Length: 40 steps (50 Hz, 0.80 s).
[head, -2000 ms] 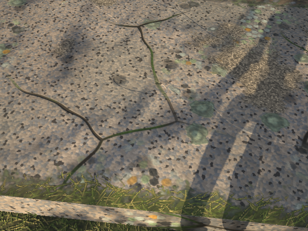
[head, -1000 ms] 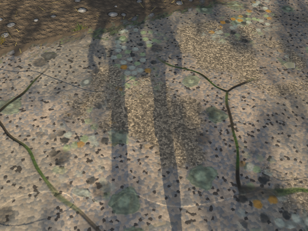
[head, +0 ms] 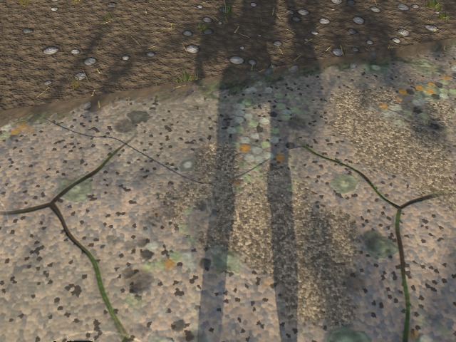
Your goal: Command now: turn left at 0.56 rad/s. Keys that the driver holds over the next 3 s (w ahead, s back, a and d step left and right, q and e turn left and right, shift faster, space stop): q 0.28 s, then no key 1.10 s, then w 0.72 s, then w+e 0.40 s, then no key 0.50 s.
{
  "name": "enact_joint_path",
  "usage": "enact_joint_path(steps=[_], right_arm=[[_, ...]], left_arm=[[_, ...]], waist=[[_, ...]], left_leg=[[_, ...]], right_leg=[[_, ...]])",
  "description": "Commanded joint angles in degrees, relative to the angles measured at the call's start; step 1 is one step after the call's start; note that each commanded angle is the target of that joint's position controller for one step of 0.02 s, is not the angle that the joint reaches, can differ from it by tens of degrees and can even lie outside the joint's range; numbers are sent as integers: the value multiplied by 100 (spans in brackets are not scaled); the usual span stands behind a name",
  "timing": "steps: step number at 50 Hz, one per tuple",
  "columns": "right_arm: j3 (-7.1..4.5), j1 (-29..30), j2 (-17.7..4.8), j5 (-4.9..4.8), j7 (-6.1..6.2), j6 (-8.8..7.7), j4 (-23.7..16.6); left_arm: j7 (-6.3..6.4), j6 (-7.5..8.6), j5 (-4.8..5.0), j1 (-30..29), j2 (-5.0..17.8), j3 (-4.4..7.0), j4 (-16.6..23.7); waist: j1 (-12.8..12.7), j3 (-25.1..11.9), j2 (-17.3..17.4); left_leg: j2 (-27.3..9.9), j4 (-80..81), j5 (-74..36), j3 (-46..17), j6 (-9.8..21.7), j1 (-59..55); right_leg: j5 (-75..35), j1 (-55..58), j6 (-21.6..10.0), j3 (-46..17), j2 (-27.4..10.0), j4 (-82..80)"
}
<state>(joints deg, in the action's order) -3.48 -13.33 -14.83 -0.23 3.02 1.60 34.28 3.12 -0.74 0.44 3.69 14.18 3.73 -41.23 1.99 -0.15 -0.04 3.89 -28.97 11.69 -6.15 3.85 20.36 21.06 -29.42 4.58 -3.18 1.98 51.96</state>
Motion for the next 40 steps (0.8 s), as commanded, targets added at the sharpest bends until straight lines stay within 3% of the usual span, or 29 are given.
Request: enact_joint_path(steps=[1, 5, 7, 8, 9, 10, 11, 12, 13, 14, 16, 20, 23, 25, 26, 27, 28, 29, 30, 33, 35, 37, 40], right_arm=[[-302, 58, -919, -7, 26, -10, -488], [-321, 332, -904, -111, -32, 41, -581], [-322, 523, -878, -199, -47, 70, -635], [-270, 465, -677, -167, -73, 54, -686], [-217, 228, -472, -168, -108, 4, -736], [-373, 173, -986, -83, -145, -54, -642], [-462, 82, -1226, -111, -189, -57, -505], [-461, 33, -1155, -123, -206, -10, -383], [-415, 93, -1005, -113, -210, 40, -361], [-364, 163, -864, -126, -235, 79, -408], [-261, 457, -658, -139, -255, 77, -551], [-17, 749, -238, -33, -318, 45, -663], [-39, 531, -394, -60, -372, 43, -542], [-69, 76, -375, -18, -392, 30, -318], [-80, 44, -484, 33, -372, 12, -342], [-135, -67, -871, 72, -311, -12, -444], [-88, 421, -985, 211, -282, -25, -563], [-15, 527, -559, 211, -296, -93, -620], [71, 669, -334, 221, -299, -146, -547], [82, 859, -366, 130, -273, -213, -476], [120, 717, -242, 132, -290, -231, -357], [154, 668, -178, 152, -303, -226, -351], [132, 602, -230, 136, -317, -270, -243]], left_arm=[[-62, 127, 55, -300, 361, 56, 481], [-174, 221, 88, -44, 411, 85, 458], [-230, 270, 74, 336, 488, 149, 350], [-208, 264, -22, 509, 775, 229, 365], [-147, 191, -141, 175, 1206, 295, 459], [-147, 218, -301, 190, 929, 278, 584], [-96, 228, -261, -64, 596, 175, 737], [-61, 211, -172, -242, 432, 121, 773], [-36, 194, -74, -242, 389, 90, 809], [-13, 184, -46, -159, 439, 65, 813], [19, 150, -107, 60, 533, 65, 786], [-20, 67, -66, 205, 739, 132, 742], [-114, 34, 5, 356, 947, 183, 668], [-157, 35, 124, 377, 828, 124, 583], [-202, 81, 133, 700, 654, 57, 418], [-258, 140, -67, 825, 368, -44, 441], [-241, 182, -161, 835, 41, -149, 533], [-181, 150, -129, 448, 384, -77, 552], [-180, 128, -77, 349, 399, -59, 546], [-167, 74, -154, 551, 370, -48, 398], [-199, 100, -164, 746, 383, -68, 319], [-190, 113, -94, 740, 595, 5, 223], [-174, 162, -125, 747, 424, -15, 138]], waist=[[40, -621, 868], [-109, -625, 884], [-369, -688, 775], [-345, -827, 232], [25, -504, -1448], [-147, -541, -1597], [-77, -530, -998], [-2, -415, -682], [-65, -341, -598], [-142, -270, -597], [-294, -284, -620], [-440, -509, -934], [-417, -536, -1140], [-148, -501, -1038], [-135, -502, -758], [-244, -814, 241], [-494, -787, 1502], [-136, -679, 1203], [-217, -520, 1126], [-310, -323, 1037], [-324, -296, 783], [-215, 76, 274], [-233, 10, 75]], left_leg=[[-1372, 788, -1013, -1950, 984, -1125], [-1201, 588, -1699, -2273, 912, -1135], [-877, 303, -1478, -2096, 611, -724], [-565, -329, -323, -1694, 341, 15], [390, -1597, 1974, -382, -70, 1347], [189, -3189, 2696, 5, -460, 1532], [-56, -3964, 2308, -66, -645, 1481], [-155, -4311, 1952, -32, -762, 1573], [-189, -4555, 1667, -3, -824, 1809], [-199, -4774, 1462, 7, -888, 1919], [-192, -4438, 1159, 184, -954, 1915], [-454, -2427, 1399, 507, -944, 1070], [-398, -1155, 1163, 797, -772, 191], [-257, 405, 10, 938, -480, -743], [-357, 929, -593, 673, -320, -1417], [-1331, 864, -2165, -539, -75, -2303], [-2214, 809, -2302, -1260, 749, -1671], [-2021, 939, -1335, -1252, 1014, -1241], [-1732, 962, -799, -1016, 846, -1177], [-1366, 945, -237, -676, 484, -889], [-1138, 982, 502, -514, 290, -620], [-934, 1103, 1019, -368, 143, -461], [-861, 942, 247, -279, 138, -697]], right_leg=[[145, -77, -33, -121, 42, -710], [-94, 627, -175, -111, 150, -1897], [-1167, 1634, -356, -87, 4, -3099], [-1772, 2442, -706, -633, -811, -3178], [-3303, 2702, -1519, -1811, -1957, -3297], [-3808, 2236, -2261, -2362, -2680, -3401], [-3549, 2138, -2193, -1931, -2421, -3316], [-3107, 2138, -1889, -1387, -2010, -3230], [-2802, 2234, -1737, -1105, -1789, -3211], [-2929, 2233, -1761, -923, -1729, -3213], [-3086, 2358, -1838, -619, -1551, -3245], [-3177, 2512, -1859, -280, -1521, -3101], [-3222, 2219, -1873, -324, -1622, -2993], [-2953, 1890, -1623, -209, -1497, -2686], [-2335, 1470, -1258, -79, -1329, -2557], [-783, 795, -728, 325, -881, -1759], [800, 424, -293, 589, -508, -1610], [794, 682, -128, 341, -597, -1394], [412, 702, -116, 309, -590, -1534], [-548, 1196, -132, 246, -571, -2240], [-1227, 1729, -229, 196, -606, -2694], [-982, 1525, -362, 221, -571, -2761], [-1280, 1637, -330, 167, -615, -2905]])
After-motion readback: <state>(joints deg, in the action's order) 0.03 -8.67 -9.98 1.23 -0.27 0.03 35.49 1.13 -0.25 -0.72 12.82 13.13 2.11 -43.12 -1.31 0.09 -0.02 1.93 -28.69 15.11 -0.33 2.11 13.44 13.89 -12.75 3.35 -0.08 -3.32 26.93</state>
